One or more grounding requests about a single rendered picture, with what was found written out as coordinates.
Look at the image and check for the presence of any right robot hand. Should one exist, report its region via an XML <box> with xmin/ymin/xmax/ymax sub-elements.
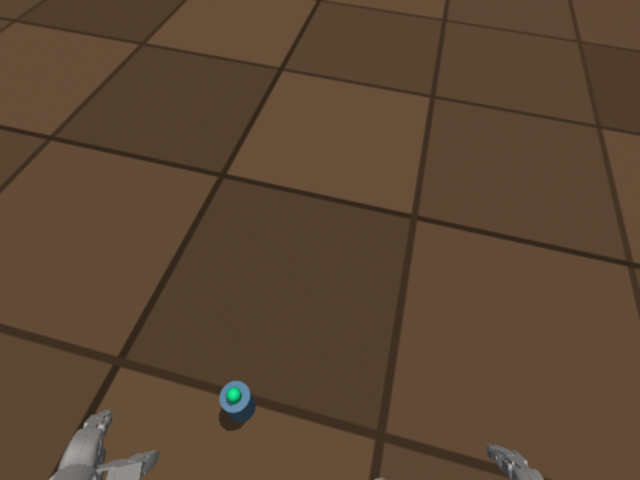
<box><xmin>486</xmin><ymin>444</ymin><xmax>544</xmax><ymax>480</ymax></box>

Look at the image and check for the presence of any left robot arm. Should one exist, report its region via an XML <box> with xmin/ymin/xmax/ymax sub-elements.
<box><xmin>49</xmin><ymin>464</ymin><xmax>98</xmax><ymax>480</ymax></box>

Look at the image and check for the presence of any bottle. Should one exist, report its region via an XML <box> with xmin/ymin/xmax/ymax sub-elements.
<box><xmin>219</xmin><ymin>381</ymin><xmax>256</xmax><ymax>422</ymax></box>

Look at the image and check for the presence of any left robot hand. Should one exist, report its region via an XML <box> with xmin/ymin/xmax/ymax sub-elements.
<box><xmin>58</xmin><ymin>410</ymin><xmax>159</xmax><ymax>480</ymax></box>

